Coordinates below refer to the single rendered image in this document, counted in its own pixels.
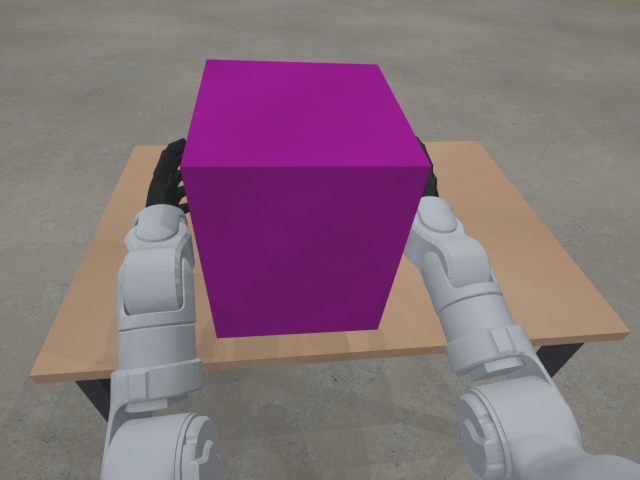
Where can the left robot hand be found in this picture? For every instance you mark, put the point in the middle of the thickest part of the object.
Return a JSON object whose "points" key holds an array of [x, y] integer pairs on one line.
{"points": [[166, 178]]}

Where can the right robot hand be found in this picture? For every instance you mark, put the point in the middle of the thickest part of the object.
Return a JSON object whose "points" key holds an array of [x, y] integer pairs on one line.
{"points": [[430, 188]]}

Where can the robot left forearm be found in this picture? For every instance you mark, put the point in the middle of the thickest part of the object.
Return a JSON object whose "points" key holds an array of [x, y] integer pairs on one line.
{"points": [[155, 303]]}

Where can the robot right forearm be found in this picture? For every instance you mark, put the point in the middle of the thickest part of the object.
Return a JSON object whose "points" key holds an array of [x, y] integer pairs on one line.
{"points": [[483, 340]]}

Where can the carton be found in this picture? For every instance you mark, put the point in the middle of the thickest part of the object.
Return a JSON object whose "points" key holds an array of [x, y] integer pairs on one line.
{"points": [[302, 181]]}

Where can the robot right upper arm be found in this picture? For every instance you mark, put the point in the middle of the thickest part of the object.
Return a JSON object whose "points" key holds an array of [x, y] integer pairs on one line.
{"points": [[520, 429]]}

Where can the table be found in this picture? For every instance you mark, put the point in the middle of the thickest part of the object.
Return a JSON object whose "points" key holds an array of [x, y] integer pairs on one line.
{"points": [[544, 289]]}

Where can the robot left upper arm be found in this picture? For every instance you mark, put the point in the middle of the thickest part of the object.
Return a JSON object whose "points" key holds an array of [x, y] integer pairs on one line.
{"points": [[172, 447]]}

